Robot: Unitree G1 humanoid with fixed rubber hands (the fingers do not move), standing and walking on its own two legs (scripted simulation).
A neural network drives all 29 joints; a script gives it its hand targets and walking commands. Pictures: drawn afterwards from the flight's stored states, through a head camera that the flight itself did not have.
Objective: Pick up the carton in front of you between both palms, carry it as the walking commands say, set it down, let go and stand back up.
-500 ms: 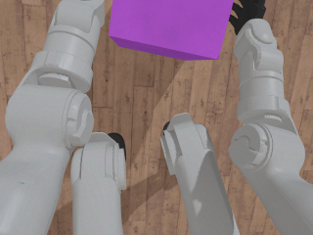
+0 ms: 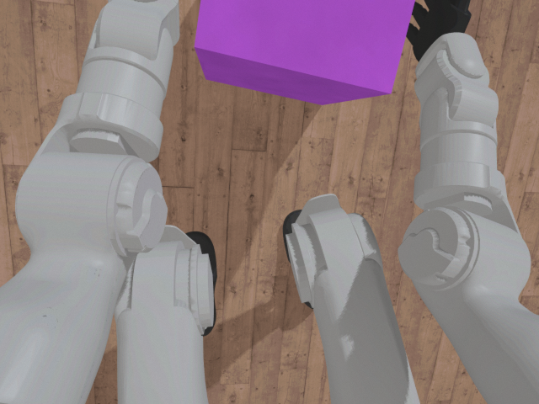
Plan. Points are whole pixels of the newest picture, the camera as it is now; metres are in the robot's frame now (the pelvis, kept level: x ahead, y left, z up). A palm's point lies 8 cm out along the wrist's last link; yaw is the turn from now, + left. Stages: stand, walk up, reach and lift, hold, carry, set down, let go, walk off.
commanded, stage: set down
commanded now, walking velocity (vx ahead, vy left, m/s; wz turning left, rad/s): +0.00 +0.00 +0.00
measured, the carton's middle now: (292, 7) +0.56 -0.10 -0.25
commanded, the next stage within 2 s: let go in 1.46 s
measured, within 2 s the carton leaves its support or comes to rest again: neither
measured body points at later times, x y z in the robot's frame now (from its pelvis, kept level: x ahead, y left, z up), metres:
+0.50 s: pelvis -0.02 +0.00 -0.02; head +0.35 -0.02 +0.22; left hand +0.60 +0.08 -0.17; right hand +0.48 -0.29 -0.18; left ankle +0.09 +0.10 -0.34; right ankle +0.10 -0.11 -0.34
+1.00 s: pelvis -0.01 +0.00 +0.10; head +0.33 -0.02 +0.39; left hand +0.61 +0.09 -0.01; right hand +0.49 -0.29 -0.01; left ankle +0.08 +0.10 -0.34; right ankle +0.10 -0.12 -0.34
